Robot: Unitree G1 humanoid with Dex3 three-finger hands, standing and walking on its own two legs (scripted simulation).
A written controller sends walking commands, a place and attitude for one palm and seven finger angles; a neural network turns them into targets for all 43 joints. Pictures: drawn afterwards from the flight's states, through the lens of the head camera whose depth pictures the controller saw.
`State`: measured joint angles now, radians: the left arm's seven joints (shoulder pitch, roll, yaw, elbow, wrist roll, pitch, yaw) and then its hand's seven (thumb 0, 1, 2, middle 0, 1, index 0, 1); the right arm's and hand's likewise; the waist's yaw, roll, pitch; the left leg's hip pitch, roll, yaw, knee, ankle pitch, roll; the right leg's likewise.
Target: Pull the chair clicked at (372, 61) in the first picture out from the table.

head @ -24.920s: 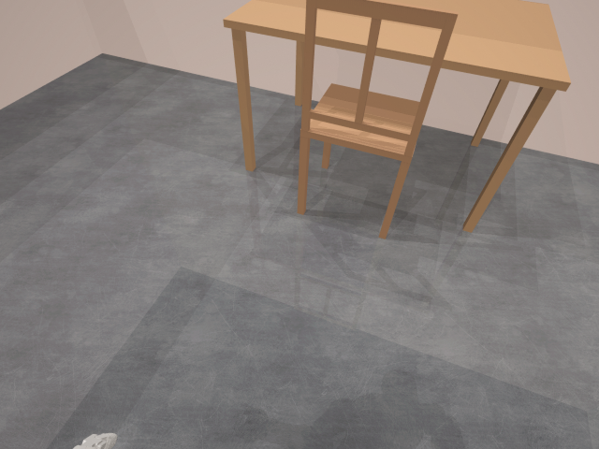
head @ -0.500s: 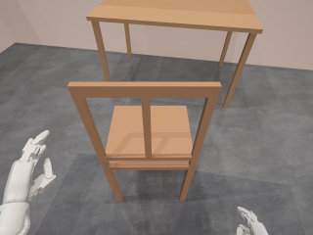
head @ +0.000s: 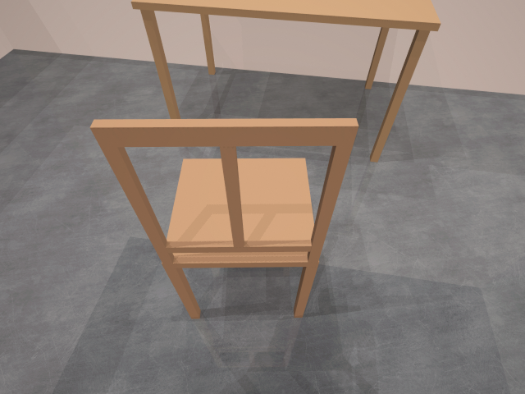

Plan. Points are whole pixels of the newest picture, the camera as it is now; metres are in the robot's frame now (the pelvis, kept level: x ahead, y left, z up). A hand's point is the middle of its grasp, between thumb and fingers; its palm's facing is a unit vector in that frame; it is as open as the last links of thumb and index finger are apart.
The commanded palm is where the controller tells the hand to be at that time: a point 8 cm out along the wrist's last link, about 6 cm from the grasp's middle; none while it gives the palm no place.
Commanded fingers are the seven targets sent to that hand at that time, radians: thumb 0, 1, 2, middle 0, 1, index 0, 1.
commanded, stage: let the arm hang, fingers relaxed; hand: left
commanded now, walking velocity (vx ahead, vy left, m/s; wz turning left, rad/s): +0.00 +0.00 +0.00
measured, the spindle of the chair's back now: (234, 203) +0.48 +0.10 -0.06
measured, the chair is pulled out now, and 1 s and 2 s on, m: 0.75 0.75 0.75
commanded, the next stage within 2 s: look to check the result in 0.52 s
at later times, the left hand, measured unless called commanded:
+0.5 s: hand out of the picture +0.00 +0.15 -0.17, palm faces +0.04 -0.98 -0.18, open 7.3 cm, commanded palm none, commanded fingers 0.00 0.90 0.90 -0.20 -0.30 -0.20 -0.30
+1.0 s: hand out of the picture +0.01 +0.15 -0.17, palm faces +0.04 -0.98 -0.18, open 7.3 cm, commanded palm none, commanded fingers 0.00 0.90 0.90 -0.20 -0.30 -0.20 -0.30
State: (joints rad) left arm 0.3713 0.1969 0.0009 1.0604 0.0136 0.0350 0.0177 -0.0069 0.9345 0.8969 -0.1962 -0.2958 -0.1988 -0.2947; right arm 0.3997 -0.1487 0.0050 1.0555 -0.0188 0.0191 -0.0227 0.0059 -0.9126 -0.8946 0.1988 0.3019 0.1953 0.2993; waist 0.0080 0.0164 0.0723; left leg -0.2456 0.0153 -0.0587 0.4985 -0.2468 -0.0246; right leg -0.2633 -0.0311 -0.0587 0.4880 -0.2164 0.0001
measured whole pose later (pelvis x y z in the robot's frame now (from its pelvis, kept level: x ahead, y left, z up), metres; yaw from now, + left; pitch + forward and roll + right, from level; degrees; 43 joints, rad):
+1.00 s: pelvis +0.01 -0.01 +0.00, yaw +0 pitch -1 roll +0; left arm 0.29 0.14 0.00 1.06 0.01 0.01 0.02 0.00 0.92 0.90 -0.20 -0.30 -0.20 -0.29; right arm 0.32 -0.12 0.01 1.08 -0.02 0.00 -0.04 0.00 -0.91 -0.89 0.20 0.30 0.19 0.30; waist 0.01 0.01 0.06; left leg -0.20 0.03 -0.06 0.46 -0.25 -0.05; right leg -0.23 -0.02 -0.06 0.48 -0.23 -0.02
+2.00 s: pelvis +0.02 -0.01 +0.00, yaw +0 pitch -1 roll +0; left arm 0.31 0.13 0.00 1.06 0.01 0.01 0.03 0.00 0.92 0.90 -0.20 -0.30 -0.20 -0.29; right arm 0.32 -0.12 0.01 1.10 -0.01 -0.01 -0.04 0.00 -0.91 -0.89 0.20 0.30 0.19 0.30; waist 0.01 0.00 0.06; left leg -0.18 0.02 -0.06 0.45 -0.25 -0.04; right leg -0.21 -0.02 -0.06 0.47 -0.24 -0.01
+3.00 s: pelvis +0.02 -0.01 +0.00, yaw +0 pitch -1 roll +0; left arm 0.32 0.13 0.01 1.06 0.01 0.00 0.03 0.00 0.91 0.90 -0.19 -0.30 -0.20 -0.29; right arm 0.33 -0.11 0.01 1.11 -0.01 -0.01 -0.04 0.00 -0.91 -0.89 0.20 0.30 0.19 0.30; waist 0.01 -0.01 0.06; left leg -0.18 0.02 -0.06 0.46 -0.25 -0.04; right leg -0.21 -0.02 -0.06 0.47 -0.24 -0.01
